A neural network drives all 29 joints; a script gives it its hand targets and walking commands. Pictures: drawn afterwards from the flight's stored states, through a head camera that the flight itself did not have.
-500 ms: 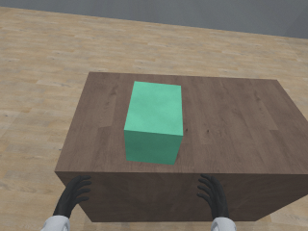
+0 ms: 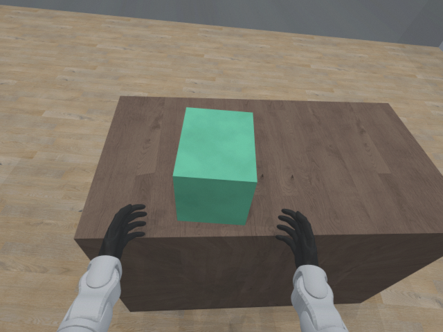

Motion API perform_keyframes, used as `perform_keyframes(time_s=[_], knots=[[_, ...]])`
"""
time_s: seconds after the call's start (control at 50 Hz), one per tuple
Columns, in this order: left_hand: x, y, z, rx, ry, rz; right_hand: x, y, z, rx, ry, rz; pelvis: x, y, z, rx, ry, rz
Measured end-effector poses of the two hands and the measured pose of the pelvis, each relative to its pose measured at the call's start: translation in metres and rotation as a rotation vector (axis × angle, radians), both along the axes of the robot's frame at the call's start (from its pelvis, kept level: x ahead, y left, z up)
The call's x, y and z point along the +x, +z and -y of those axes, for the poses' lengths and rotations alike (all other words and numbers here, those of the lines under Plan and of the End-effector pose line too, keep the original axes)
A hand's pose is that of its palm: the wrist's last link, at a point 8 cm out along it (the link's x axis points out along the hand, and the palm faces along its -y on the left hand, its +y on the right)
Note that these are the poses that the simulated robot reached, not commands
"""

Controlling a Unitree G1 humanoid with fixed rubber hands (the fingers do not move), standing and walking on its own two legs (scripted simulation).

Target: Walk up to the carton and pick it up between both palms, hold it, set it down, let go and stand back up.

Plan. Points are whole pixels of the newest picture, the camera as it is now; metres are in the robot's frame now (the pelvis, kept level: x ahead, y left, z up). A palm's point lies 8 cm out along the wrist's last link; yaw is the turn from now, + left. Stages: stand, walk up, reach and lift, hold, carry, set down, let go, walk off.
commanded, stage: reach and lift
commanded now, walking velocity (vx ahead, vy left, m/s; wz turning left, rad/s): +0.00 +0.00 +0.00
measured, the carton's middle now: (215, 166) +0.48 +0.01 -0.02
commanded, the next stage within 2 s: none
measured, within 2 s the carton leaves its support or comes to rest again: neither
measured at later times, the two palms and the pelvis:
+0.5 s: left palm (120, 194) +0.36 +0.19 +0.03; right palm (292, 204) +0.35 -0.14 +0.02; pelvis +0.01 +0.00 +0.00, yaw +0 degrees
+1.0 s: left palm (135, 158) +0.42 +0.17 +0.06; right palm (292, 173) +0.41 -0.15 +0.05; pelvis +0.00 +0.00 -0.01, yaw +0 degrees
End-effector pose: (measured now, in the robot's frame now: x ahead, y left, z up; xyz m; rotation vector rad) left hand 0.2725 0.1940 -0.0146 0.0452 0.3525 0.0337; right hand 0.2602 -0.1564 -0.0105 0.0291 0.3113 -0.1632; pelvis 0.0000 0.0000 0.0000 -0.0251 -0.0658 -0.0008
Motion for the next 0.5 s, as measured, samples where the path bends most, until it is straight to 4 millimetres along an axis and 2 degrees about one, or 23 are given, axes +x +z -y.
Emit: perform_keyframes(time_s=[0.26, 0.5], knots=[[0.056, 0.024, 0.000, 0.007, 0.009, 0.029, 0.057, 0.018, -0.006, 0.002, 0.017, 0.023, -0.001, -0.001, 0.002, 0.001, 0.003, -0.095], [0.091, 0.040, 0.000, 0.004, 0.002, 0.024, 0.092, 0.032, -0.013, 0.005, 0.006, 0.045, 0.005, -0.001, 0.002, -0.010, 0.007, -0.139]])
